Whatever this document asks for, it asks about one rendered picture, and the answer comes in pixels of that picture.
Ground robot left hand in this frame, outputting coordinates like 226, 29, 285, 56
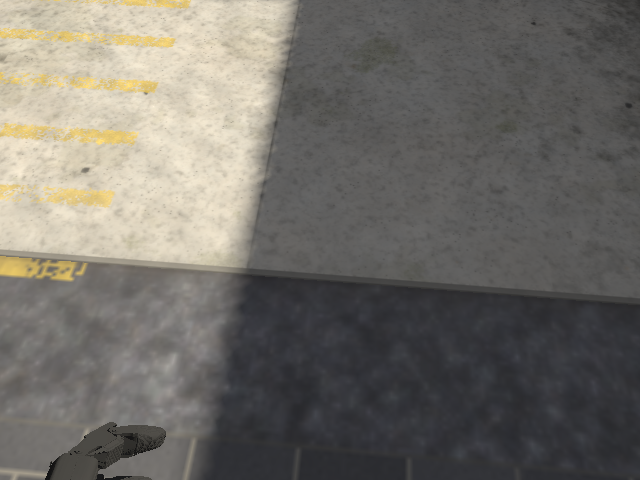
45, 422, 166, 480

